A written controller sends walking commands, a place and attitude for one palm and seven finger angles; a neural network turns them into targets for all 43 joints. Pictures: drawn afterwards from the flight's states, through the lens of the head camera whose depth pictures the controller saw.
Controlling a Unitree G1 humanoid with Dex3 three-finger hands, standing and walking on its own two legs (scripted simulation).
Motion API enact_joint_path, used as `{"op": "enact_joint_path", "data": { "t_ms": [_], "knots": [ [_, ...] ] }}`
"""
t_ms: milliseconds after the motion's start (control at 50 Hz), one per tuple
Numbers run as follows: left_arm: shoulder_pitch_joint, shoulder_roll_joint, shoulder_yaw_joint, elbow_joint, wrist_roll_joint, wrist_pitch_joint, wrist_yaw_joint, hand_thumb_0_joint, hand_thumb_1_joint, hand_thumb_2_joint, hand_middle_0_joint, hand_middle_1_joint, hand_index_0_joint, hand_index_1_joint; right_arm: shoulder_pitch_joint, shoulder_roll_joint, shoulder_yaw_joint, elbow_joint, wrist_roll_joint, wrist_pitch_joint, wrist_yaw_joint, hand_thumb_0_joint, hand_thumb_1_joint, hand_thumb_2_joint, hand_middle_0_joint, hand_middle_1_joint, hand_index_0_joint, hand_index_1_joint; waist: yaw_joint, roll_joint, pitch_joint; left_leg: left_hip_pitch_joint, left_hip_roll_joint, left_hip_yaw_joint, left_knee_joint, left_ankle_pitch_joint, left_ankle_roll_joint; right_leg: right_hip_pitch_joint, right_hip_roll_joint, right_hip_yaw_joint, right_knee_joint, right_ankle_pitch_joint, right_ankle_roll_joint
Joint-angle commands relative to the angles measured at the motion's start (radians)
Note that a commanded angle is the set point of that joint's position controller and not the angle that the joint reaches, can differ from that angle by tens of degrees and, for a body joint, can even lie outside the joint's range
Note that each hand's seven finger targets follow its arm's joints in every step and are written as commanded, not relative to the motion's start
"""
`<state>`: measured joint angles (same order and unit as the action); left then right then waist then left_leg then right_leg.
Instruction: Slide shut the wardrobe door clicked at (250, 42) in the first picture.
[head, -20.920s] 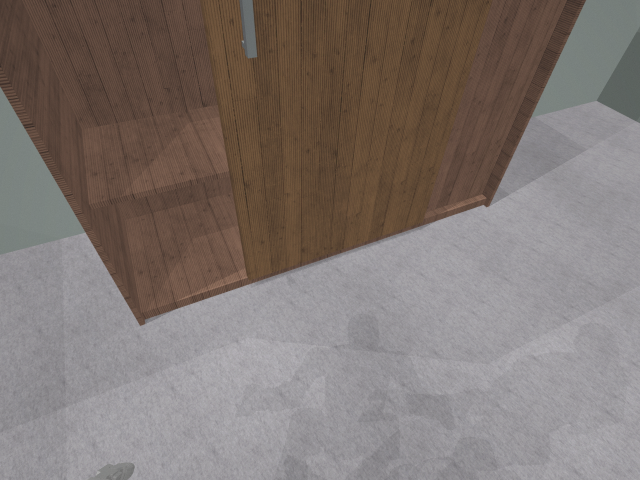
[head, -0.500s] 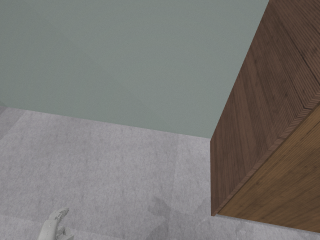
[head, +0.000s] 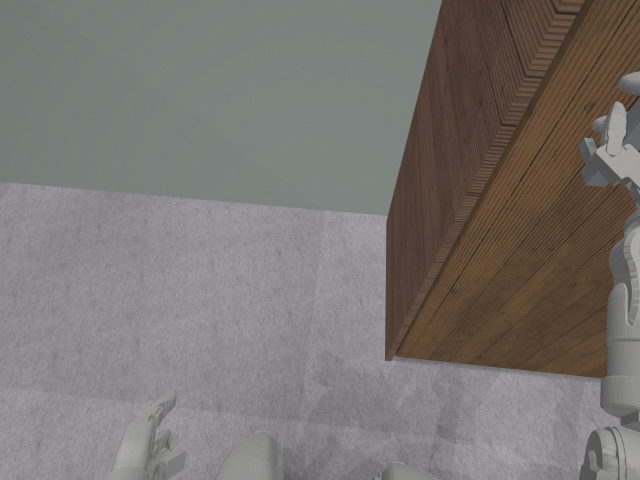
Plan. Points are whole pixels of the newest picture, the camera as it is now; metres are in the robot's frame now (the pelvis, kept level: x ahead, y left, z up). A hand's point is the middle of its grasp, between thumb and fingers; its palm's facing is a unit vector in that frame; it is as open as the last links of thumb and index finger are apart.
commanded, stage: stop walking and hold the door there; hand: right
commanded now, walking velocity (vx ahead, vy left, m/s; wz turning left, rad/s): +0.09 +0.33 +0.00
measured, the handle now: (632, 110) +0.45 -0.27 +0.22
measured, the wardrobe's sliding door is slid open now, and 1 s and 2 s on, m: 0.00 0.00 0.01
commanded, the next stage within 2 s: loosen the grip on the handle in 0.96 s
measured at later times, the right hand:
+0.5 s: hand (611, 150) +0.41 -0.25 +0.20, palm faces +0.22 +0.97 -0.10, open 5.5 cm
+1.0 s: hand (603, 149) +0.41 -0.24 +0.20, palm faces +0.34 +0.93 -0.13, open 5.7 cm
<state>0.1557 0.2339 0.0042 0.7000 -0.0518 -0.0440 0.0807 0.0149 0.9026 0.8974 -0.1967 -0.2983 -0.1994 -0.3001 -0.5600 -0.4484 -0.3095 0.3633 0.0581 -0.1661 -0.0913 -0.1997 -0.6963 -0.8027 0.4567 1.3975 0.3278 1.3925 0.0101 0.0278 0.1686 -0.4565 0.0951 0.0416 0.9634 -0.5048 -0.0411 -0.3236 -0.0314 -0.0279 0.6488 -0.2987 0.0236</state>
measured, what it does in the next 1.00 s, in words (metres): steps on the spot: left foot, then left foot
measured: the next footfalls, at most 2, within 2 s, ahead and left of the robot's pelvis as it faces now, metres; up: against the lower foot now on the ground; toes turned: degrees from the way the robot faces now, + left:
left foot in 0.08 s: +0.07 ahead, +0.06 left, +0.00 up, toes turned +3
left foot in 0.64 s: +0.08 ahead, +0.09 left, +0.00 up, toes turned +3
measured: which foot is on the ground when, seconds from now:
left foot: up 0.00-0.06, down 0.08-0.30, up 0.32-0.62, down 0.64-1.00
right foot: down 0.00-1.00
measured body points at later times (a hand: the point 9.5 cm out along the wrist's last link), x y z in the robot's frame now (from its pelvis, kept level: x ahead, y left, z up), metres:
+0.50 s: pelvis +0.01 -0.06 +0.03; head +0.05 -0.07 +0.47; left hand +0.18 +0.17 -0.07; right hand +0.39 -0.30 +0.21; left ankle +0.03 +0.08 -0.70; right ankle +0.01 -0.15 -0.72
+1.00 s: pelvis +0.02 -0.02 +0.02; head +0.03 -0.01 +0.47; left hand +0.16 +0.24 -0.09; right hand +0.39 -0.29 +0.21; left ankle +0.04 +0.09 -0.72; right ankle +0.01 -0.15 -0.72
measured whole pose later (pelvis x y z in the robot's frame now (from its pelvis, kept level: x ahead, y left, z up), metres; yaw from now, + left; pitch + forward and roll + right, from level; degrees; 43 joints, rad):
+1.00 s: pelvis +0.02 -0.02 +0.02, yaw +0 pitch +0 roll +1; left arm 0.20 0.28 -0.01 0.69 -0.05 0.02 0.10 0.02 0.90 0.90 -0.20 -0.30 -0.20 -0.30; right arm -0.45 -0.34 -0.23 0.34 0.09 -0.08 -0.14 -0.12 -0.76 -0.80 0.45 1.40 0.25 1.40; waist 0.01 -0.03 0.03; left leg -0.24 0.00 0.06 0.45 -0.21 0.01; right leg -0.22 -0.07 -0.05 0.49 -0.27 0.03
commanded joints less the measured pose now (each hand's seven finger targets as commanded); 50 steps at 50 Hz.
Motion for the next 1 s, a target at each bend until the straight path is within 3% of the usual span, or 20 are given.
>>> {"op": "enact_joint_path", "data": {
  "t_ms": [0, 20, 40, 80, 100, 120, 160, 180, 220, 240, 280, 320, 340, 400, 540, 580, 640, 720, 800, 980],
  "knots": [
    [-0.040, 0.142, 0.033, -0.122, -0.008, -0.050, -0.009, 0.000, 0.900, 0.900, -0.200, -0.300, -0.200, -0.300, -0.402, -0.145, 0.058, -0.316, -0.015, -0.048, 0.008, 0.000, -0.900, -0.900, 0.450, 1.400, 0.450, 1.400, 0.000, -0.206, -0.446, 0.207, -0.088, 0.018, -0.327, 0.139, 0.018, 0.239, -0.185, 0.138, -0.106, 0.490, -0.171],
    [-0.047, 0.137, 0.021, -0.120, -0.006, -0.049, -0.011, 0.000, 0.900, 0.900, -0.200, -0.300, -0.200, -0.300, -0.403, -0.144, 0.058, -0.308, -0.017, -0.041, 0.006, 0.000, -0.900, -0.900, 0.450, 1.400, 0.450, 1.400, -0.008, -0.222, -0.447, 0.281, -0.088, 0.011, -0.448, 0.212, 0.025, 0.209, -0.172, 0.127, -0.102, 0.405, -0.149],
    [-0.048, 0.126, 0.012, -0.120, -0.002, -0.047, -0.011, 0.000, 0.900, 0.900, -0.200, -0.300, -0.200, -0.300, -0.401, -0.154, 0.059, -0.293, -0.022, -0.035, 0.005, 0.000, -0.900, -0.900, 0.450, 1.400, 0.450, 1.400, -0.008, -0.165, -0.455, 0.363, -0.059, -0.039, -0.544, 0.294, 0.038, 0.158, -0.150, 0.112, -0.071, 0.318, -0.125],
    [-0.041, 0.124, 0.009, -0.125, 0.011, -0.030, -0.006, 0.000, 0.900, 0.900, -0.200, -0.300, -0.200, -0.300, -0.385, -0.222, 0.012, -0.224, -0.029, -0.005, -0.003, 0.000, -0.900, -0.900, 0.450, 1.400, 0.450, 1.400, 0.010, 0.078, -0.421, 0.429, 0.167, -0.363, -0.652, 0.373, 0.147, -0.047, -0.013, 0.011, 0.102, -0.026, -0.054],
    [-0.029, 0.123, 0.021, -0.123, 0.003, -0.042, -0.004, 0.000, 0.900, 0.900, -0.200, -0.300, -0.200, -0.300, -0.353, -0.219, -0.017, -0.168, -0.012, 0.005, -0.006, 0.000, -0.900, -0.900, 0.450, 1.400, 0.450, 1.400, -0.015, 0.199, -0.392, 0.427, 0.203, -0.389, -0.681, 0.345, 0.183, -0.109, 0.028, 0.041, 0.209, -0.195, -0.038],
    [-0.037, 0.134, 0.021, -0.119, 0.004, -0.050, -0.005, 0.000, 0.900, 0.900, -0.200, -0.300, -0.200, -0.300, -0.376, -0.128, 0.053, -0.187, 0.001, 0.006, 0.001, 0.000, -0.900, -0.900, 0.450, 1.400, 0.450, 1.400, -0.015, 0.229, -0.382, 0.437, 0.196, -0.339, -0.670, 0.371, 0.180, -0.109, 0.011, 0.074, 0.247, -0.183, -0.040],
    [-0.057, 0.116, -0.003, -0.105, 0.012, -0.055, 0.006, 0.000, 0.900, 0.900, -0.200, -0.300, -0.200, -0.300, -0.360, -0.103, 0.061, -0.168, 0.001, 0.002, -0.002, 0.000, -0.900, -0.900, 0.450, 1.400, 0.450, 1.400, -0.012, 0.175, -0.386, 0.444, 0.164, -0.245, -0.614, 0.479, 0.199, -0.077, -0.014, 0.059, 0.121, -0.141, -0.045],
    [-0.043, 0.120, -0.007, -0.098, 0.020, -0.051, 0.011, 0.000, 0.900, 0.900, -0.200, -0.300, -0.200, -0.300, -0.341, -0.153, 0.007, -0.140, -0.009, -0.003, -0.011, 0.000, -0.900, -0.900, 0.450, 1.400, 0.450, 1.400, -0.022, 0.158, -0.407, 0.453, 0.138, -0.177, -0.582, 0.527, 0.183, -0.038, -0.013, 0.023, 0.025, -0.107, -0.050],
    [-0.038, 0.108, -0.014, -0.089, 0.027, -0.045, 0.017, 0.000, 0.900, 0.900, -0.200, -0.300, -0.200, -0.300, -0.341, -0.114, 0.043, -0.153, -0.006, -0.015, -0.009, 0.000, -0.900, -0.900, 0.450, 1.400, 0.450, 1.400, -0.010, 0.073, -0.422, 0.379, 0.087, -0.103, -0.535, 0.507, 0.128, 0.135, 0.002, -0.014, -0.197, 0.067, -0.054],
    [-0.037, 0.116, -0.008, -0.092, 0.028, -0.045, 0.017, 0.000, 0.900, 0.900, -0.200, -0.300, -0.200, -0.300, -0.356, -0.093, 0.066, -0.190, -0.005, -0.026, -0.007, 0.000, -0.900, -0.900, 0.450, 1.400, 0.450, 1.400, -0.003, -0.019, -0.436, 0.318, 0.052, -0.069, -0.476, 0.471, 0.094, 0.245, -0.047, 0.017, -0.278, 0.193, -0.063],
    [-0.046, 0.138, 0.000, -0.121, 0.018, -0.029, 0.004, 0.000, 0.900, 0.900, -0.200, -0.300, -0.200, -0.300, -0.366, -0.029, 0.131, -0.237, 0.004, -0.032, -0.001, 0.000, -0.900, -0.900, 0.450, 1.400, 0.450, 1.400, -0.015, -0.266, -0.423, 0.103, -0.077, -0.018, -0.339, 0.229, 0.029, 0.376, -0.285, 0.325, -0.287, 0.502, -0.170],
    [-0.058, 0.099, -0.011, -0.122, 0.032, -0.034, -0.008, 0.000, 0.900, 0.900, -0.200, -0.300, -0.200, -0.300, -0.399, 0.036, 0.202, -0.272, -0.007, -0.034, 0.018, 0.000, -0.900, -0.900, 0.450, 1.400, 0.450, 1.400, 0.006, -0.266, -0.332, 0.013, -0.083, -0.051, -0.259, 0.059, 0.032, 0.370, -0.325, 0.359, -0.323, 0.598, -0.209],
    [-0.040, 0.112, -0.002, -0.113, 0.031, -0.036, -0.010, 0.000, 0.900, 0.900, -0.200, -0.300, -0.200, -0.300, -0.382, -0.026, 0.148, -0.261, -0.017, -0.031, 0.011, 0.000, -0.900, -0.900, 0.450, 1.400, 0.450, 1.400, -0.003, -0.220, -0.335, 0.013, -0.083, -0.057, -0.254, 0.070, 0.036, 0.381, -0.317, 0.321, -0.301, 0.681, -0.199],
    [-0.026, 0.115, 0.013, -0.137, 0.020, -0.040, -0.029, 0.000, 0.900, 0.900, -0.200, -0.300, -0.200, -0.300, -0.370, 0.082, 0.240, -0.345, -0.010, -0.023, 0.022, 0.000, -0.900, -0.900, 0.450, 1.400, 0.450, 1.400, 0.010, -0.180, -0.410, 0.018, -0.104, -0.031, -0.338, 0.174, 0.038, 0.524, -0.276, 0.183, -0.184, 0.937, -0.153],
    [-0.060, 0.117, 0.014, -0.171, 0.018, -0.032, -0.032, 0.000, 0.900, 0.900, -0.200, -0.300, -0.200, -0.300, -0.324, 0.021, 0.188, -0.346, -0.010, -0.009, 0.028, 0.000, -0.900, -0.900, 0.450, 1.400, 0.450, 1.400, -0.001, -0.239, -0.425, 0.228, -0.105, 0.002, -0.471, 0.302, 0.034, 0.361, -0.254, 0.087, -0.190, 0.730, -0.113],
    [-0.070, 0.114, 0.008, -0.179, 0.015, -0.025, -0.026, 0.000, 0.900, 0.900, -0.200, -0.300, -0.200, -0.300, -0.308, 0.017, 0.185, -0.342, -0.008, -0.004, 0.026, 0.000, -0.900, -0.900, 0.450, 1.400, 0.450, 1.400, -0.004, -0.195, -0.425, 0.333, -0.081, -0.008, -0.532, 0.437, 0.036, 0.259, -0.218, 0.061, -0.174, 0.556, -0.092],
    [-0.072, 0.100, 0.003, -0.172, 0.020, -0.014, -0.011, 0.000, 0.900, 0.900, -0.200, -0.300, -0.200, -0.300, -0.274, -0.062, 0.109, -0.287, -0.012, -0.003, 0.005, 0.000, -0.900, -0.900, 0.450, 1.400, 0.450, 1.400, 0.004, -0.070, -0.424, 0.379, 0.034, -0.097, -0.533, 0.623, 0.066, 0.122, -0.117, 0.003, -0.144, 0.226, -0.039],
    [-0.061, 0.108, 0.008, -0.160, 0.010, -0.006, 0.008, 0.000, 0.900, 0.900, -0.200, -0.300, -0.200, -0.300, -0.244, -0.087, 0.077, -0.278, 0.006, 0.005, -0.010, 0.000, -0.900, -0.900, 0.450, 1.400, 0.450, 1.400, 0.001, 0.067, -0.483, 0.371, 0.057, -0.124, -0.553, 0.626, 0.071, 0.158, -0.071, 0.008, -0.115, 0.196, -0.043],
    [-0.059, 0.118, 0.009, -0.153, 0.011, 0.001, 0.019, 0.000, 0.900, 0.900, -0.200, -0.300, -0.200, -0.300, -0.218, -0.069, 0.089, -0.255, 0.008, 0.010, -0.013, 0.000, -0.900, -0.900, 0.450, 1.400, 0.450, 1.400, 0.000, -0.020, -0.466, 0.343, 0.014, -0.079, -0.542, 0.594, 0.044, 0.194, -0.099, 0.019, -0.165, 0.301, -0.058],
    [-0.049, 0.135, 0.015, -0.142, 0.009, 0.014, 0.028, 0.000, 0.900, 0.900, -0.200, -0.300, -0.200, -0.300, -0.175, -0.020, 0.139, -0.228, 0.005, 0.012, -0.016, 0.000, -0.900, -0.900, 0.450, 1.400, 0.450, 1.400, 0.001, -0.057, -0.417, 0.324, -0.008, -0.061, -0.573, 0.546, 0.035, 0.204, -0.093, 0.011, -0.204, 0.323, -0.057]
  ]
}}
